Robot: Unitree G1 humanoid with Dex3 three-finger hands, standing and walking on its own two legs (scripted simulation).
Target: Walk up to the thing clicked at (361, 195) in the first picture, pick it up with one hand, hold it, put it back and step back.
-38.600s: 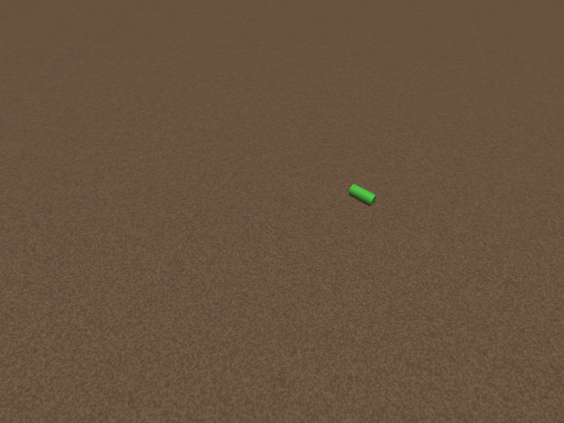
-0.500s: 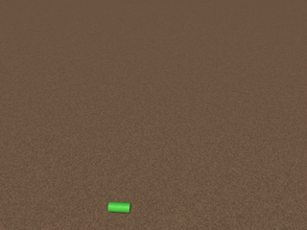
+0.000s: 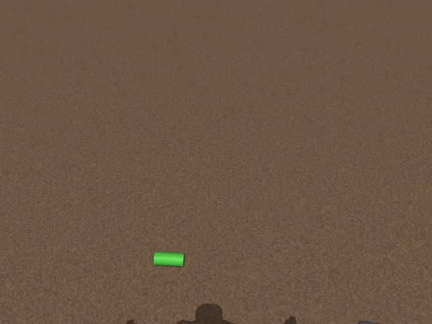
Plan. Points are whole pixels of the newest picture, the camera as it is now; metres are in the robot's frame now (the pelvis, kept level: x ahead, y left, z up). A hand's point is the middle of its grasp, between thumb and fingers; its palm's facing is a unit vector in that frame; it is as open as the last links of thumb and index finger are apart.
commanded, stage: step back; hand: left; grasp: from above
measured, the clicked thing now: (169, 259) +0.46 +0.19 -0.74
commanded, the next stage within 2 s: none
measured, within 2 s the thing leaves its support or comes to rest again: neither
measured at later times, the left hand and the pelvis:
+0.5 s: hand out of the picture +0.04 +0.28 -0.17, palm faces -0.10 -0.92 -0.39, open 7.3 cm; pelvis -0.09 +0.02 -0.02, yaw -4 degrees
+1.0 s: hand out of the picture -0.09 +0.30 -0.16, palm faces +0.01 -0.93 -0.38, open 7.3 cm; pelvis -0.22 +0.04 -0.02, yaw +1 degrees
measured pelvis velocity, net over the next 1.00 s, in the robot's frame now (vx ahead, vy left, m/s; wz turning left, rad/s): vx -0.22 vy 0.04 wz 0.01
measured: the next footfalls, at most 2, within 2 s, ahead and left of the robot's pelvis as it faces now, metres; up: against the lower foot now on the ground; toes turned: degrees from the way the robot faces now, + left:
right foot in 0.52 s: -0.08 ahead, -0.10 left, +0.00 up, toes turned +0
left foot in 0.92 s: -0.17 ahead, +0.15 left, +0.00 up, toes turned -2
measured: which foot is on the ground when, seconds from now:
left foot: down 0.00-0.56, up 0.58-0.90, down 0.92-1.00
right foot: down 0.00-0.12, up 0.14-0.50, down 0.52-0.94, up 0.96-1.00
